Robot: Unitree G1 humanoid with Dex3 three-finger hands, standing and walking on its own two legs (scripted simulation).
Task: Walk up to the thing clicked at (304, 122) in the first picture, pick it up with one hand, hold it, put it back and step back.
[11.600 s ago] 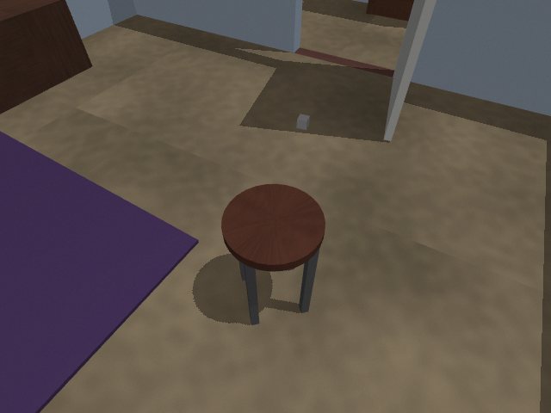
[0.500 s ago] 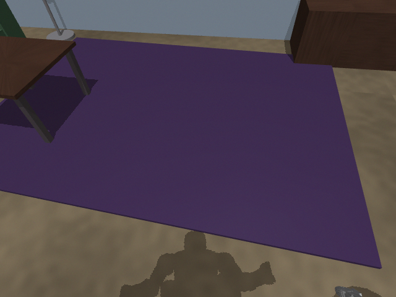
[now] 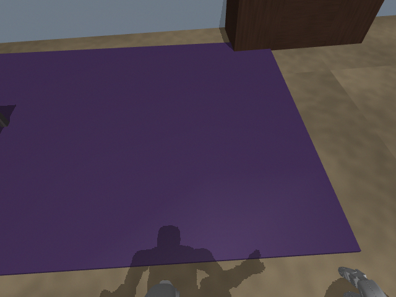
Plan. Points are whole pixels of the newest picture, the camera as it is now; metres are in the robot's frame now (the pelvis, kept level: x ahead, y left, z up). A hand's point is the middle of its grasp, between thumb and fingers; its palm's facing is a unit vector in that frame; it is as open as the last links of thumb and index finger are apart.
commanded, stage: walk up
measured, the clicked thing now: out of the picture +0.52 -1.76 -0.71
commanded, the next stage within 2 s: stand in 1.94 s
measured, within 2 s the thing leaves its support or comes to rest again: neither
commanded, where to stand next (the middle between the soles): +0.09 +0.02 m, yaw -26 degrees
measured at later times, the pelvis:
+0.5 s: pelvis +0.07 +0.03 -0.01, yaw -15 degrees
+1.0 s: pelvis +0.03 +0.04 +0.00, yaw -24 degrees
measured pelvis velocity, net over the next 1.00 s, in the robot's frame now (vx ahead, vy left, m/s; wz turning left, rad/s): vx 0.03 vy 0.04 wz -0.43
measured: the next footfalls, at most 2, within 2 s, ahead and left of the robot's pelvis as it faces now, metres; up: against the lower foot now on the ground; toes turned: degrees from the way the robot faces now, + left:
right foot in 0.36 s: +0.14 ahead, -0.09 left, +0.00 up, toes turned -12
left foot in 0.64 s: +0.16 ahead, +0.14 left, +0.00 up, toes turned -26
